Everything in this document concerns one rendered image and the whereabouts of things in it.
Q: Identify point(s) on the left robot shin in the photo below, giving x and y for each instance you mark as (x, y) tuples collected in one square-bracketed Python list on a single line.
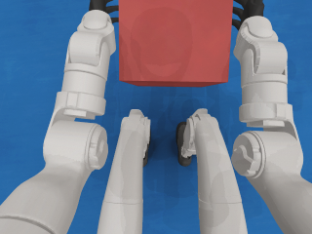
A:
[(135, 112)]

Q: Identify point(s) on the robot left forearm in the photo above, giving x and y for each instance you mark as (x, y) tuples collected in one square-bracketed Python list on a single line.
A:
[(85, 70)]

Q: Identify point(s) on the right robot thigh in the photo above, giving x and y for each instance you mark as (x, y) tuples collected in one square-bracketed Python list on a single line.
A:
[(220, 207)]

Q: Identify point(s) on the robot right forearm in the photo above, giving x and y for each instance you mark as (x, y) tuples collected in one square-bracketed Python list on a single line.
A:
[(264, 78)]

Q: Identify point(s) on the carton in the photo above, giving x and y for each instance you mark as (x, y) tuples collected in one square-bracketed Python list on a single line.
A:
[(174, 43)]

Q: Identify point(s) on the robot right upper arm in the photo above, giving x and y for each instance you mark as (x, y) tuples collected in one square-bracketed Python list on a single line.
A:
[(272, 162)]

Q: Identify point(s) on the left robot hand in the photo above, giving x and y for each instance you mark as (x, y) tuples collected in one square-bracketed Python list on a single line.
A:
[(101, 6)]

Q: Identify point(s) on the right robot hand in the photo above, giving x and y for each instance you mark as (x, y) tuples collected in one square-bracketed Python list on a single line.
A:
[(252, 8)]

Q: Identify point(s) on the robot left upper arm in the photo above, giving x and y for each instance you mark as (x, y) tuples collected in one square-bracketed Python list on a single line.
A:
[(47, 202)]

